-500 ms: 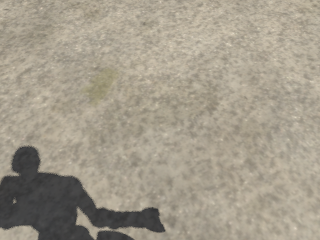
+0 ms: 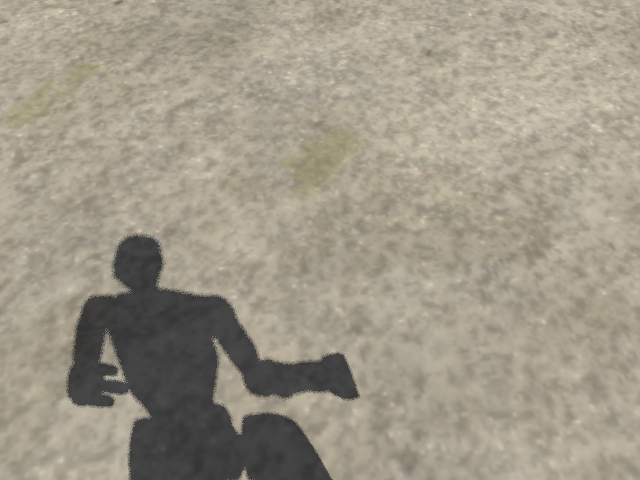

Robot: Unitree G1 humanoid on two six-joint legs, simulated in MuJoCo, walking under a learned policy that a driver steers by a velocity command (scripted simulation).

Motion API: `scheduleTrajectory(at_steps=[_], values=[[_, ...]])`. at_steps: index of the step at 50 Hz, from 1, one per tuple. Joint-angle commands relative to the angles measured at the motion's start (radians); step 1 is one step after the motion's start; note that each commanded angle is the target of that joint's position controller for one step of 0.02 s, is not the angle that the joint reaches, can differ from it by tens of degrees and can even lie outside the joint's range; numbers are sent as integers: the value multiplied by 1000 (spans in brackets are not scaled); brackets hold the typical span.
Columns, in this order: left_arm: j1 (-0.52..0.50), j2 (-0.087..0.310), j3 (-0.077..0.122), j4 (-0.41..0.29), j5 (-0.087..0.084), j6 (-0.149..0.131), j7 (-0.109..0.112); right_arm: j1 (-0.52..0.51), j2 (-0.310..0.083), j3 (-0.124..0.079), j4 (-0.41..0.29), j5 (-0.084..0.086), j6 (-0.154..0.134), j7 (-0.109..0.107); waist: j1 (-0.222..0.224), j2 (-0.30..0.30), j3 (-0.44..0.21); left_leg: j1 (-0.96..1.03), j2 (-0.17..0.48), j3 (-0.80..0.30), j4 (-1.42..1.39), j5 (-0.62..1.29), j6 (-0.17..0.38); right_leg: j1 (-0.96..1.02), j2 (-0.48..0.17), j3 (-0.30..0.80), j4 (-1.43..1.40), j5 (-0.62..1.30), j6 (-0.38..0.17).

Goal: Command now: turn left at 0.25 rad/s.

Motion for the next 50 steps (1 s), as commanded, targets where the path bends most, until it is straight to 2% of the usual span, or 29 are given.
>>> scheduleTrajectory(at_steps=[1,2,3,4,5,6,7,9,11,15,19,37,50], values=[[-20,82,18,-74,-4,-28,-11,-18,-138,-30,-55,1,-6,4,-6,151,-92,84,263,-278,-114,166,158,76,-1,-19,-139,22,-22],[5,70,16,-64,-1,-35,-16,-33,-124,-22,-53,6,-6,4,18,144,-92,70,244,-269,-94,174,137,144,3,-30,-260,104,-37],[19,69,13,-60,9,-41,-21,-16,-103,-14,-44,8,-8,4,30,123,-93,43,217,-257,-81,151,99,227,-13,-15,-372,229,-55],[29,116,19,-69,27,-45,-18,19,-78,-5,-40,-7,-16,4,12,46,-112,-4,172,-213,-26,59,41,312,-118,74,-383,373,-90],[-10,181,28,-73,37,-42,-16,88,-65,-5,-35,-15,-28,10,-69,-131,-111,-48,61,-80,42,-111,-13,310,-219,184,-366,506,-177],[-35,109,11,-69,40,-42,-19,66,-76,-6,-31,-20,-30,9,-55,-178,-115,15,67,-28,37,-153,-54,222,-252,224,-395,402,-245],[-57,73,-1,-74,34,-44,-24,38,-95,-11,-29,-22,-29,8,-42,-155,-97,54,79,-23,16,-100,-67,198,-208,192,-403,294,-227],[-33,89,-1,-64,26,-49,-26,-9,-85,-12,-29,-24,-15,7,-9,-141,-70,73,79,-23,-2,-18,-63,175,-136,127,-393,165,-160],[-26,92,-5,-61,27,-53,-23,10,-75,-10,-19,-16,-12,11,-9,-106,-41,61,90,-39,-23,13,-42,167,-102,79,-372,130,-127],[9,78,-11,-59,19,-49,-16,16,-64,-9,2,-12,-25,11,17,-24,-48,36,101,-58,-39,62,-32,214,-71,41,-317,172,-119],[14,66,-16,-57,18,-42,-16,27,-53,-8,19,-10,-32,7,23,19,-55,37,105,-67,-42,87,-38,233,-55,26,-294,200,-120],[34,49,-28,29,12,-47,-22,63,-41,-10,92,-7,-27,-21,14,7,-34,113,109,-61,-39,154,-53,207,-34,14,-323,208,-117],[59,56,-36,135,8,-49,-20,73,-36,-13,197,-5,-26,-33,17,4,-12,138,103,-44,-63,155,-72,205,-35,23,-368,185,-131]])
